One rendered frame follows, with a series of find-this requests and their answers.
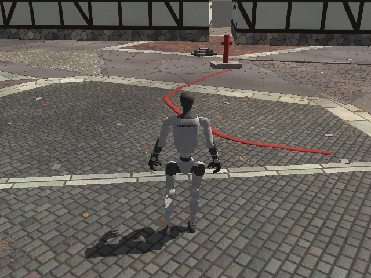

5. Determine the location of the left robot hand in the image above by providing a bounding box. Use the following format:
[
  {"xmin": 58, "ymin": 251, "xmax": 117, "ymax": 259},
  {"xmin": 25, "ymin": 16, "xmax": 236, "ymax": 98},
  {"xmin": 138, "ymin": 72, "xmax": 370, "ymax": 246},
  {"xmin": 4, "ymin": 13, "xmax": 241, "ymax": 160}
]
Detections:
[{"xmin": 148, "ymin": 159, "xmax": 162, "ymax": 171}]

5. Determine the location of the right robot forearm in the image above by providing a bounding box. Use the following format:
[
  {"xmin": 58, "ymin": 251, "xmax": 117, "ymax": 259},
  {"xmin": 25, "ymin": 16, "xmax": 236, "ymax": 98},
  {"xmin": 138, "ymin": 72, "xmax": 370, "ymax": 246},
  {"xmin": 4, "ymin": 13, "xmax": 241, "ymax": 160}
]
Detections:
[{"xmin": 209, "ymin": 140, "xmax": 220, "ymax": 163}]

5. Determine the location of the right robot hand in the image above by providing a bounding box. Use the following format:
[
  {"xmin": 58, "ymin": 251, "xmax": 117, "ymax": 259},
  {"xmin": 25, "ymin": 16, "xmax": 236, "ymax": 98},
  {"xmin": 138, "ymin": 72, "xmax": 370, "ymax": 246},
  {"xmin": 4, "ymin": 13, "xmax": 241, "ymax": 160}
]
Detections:
[{"xmin": 208, "ymin": 161, "xmax": 221, "ymax": 174}]

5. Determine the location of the robot right upper arm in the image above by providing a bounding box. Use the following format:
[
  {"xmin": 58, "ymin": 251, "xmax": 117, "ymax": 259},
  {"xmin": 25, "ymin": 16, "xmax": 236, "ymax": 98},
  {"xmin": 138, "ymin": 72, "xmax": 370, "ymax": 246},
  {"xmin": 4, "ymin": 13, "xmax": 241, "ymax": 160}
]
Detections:
[{"xmin": 199, "ymin": 117, "xmax": 214, "ymax": 149}]

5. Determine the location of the right robot shin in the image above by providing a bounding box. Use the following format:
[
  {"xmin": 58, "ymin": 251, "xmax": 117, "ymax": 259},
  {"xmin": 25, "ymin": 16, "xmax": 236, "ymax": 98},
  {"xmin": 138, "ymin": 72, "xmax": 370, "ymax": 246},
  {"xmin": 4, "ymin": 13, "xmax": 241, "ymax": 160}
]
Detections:
[{"xmin": 190, "ymin": 189, "xmax": 199, "ymax": 226}]

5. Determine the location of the robot left thigh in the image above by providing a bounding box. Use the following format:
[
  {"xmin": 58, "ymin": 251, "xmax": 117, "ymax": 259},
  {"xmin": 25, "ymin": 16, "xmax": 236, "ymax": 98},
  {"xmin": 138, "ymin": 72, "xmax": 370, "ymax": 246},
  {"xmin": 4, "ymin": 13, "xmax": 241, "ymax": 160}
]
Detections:
[{"xmin": 165, "ymin": 161, "xmax": 177, "ymax": 198}]

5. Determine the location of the robot left upper arm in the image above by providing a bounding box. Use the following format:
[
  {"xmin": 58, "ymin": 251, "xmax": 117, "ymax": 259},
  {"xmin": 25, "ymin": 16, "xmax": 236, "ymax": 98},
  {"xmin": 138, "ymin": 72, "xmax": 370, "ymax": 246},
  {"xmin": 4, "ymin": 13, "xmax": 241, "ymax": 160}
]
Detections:
[{"xmin": 157, "ymin": 116, "xmax": 175, "ymax": 148}]

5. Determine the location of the left robot forearm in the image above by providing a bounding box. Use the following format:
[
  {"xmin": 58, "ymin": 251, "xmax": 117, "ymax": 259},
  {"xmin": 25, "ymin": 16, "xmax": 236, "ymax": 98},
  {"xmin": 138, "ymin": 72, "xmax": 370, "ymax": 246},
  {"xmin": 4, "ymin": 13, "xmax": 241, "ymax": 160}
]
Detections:
[{"xmin": 150, "ymin": 139, "xmax": 162, "ymax": 161}]

